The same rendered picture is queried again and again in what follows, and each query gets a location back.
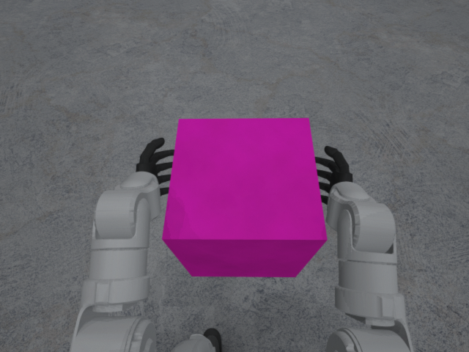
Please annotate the right robot upper arm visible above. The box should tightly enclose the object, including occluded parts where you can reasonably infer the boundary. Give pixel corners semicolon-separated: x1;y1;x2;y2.
326;328;410;352

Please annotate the left robot shin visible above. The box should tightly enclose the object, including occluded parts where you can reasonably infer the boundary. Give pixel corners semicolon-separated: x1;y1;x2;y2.
190;334;213;347

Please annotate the robot left hand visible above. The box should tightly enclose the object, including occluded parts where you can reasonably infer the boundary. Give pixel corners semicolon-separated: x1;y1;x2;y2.
136;138;174;196

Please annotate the left robot foot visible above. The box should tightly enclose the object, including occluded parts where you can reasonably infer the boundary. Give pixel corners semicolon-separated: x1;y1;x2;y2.
203;328;222;352

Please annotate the carton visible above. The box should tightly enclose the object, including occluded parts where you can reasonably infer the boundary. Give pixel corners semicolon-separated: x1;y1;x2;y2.
162;118;327;277

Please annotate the left robot upper arm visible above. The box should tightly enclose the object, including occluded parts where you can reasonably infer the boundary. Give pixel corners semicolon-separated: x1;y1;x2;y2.
71;316;156;352

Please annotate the robot right hand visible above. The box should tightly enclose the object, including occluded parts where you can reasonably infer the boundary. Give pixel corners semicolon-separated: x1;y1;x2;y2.
315;146;352;204

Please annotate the robot right forearm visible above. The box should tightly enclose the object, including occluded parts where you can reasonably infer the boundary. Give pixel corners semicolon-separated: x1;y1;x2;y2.
326;182;414;352

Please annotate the robot left forearm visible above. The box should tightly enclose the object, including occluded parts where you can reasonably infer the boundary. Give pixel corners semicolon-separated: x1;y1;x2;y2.
69;172;161;352

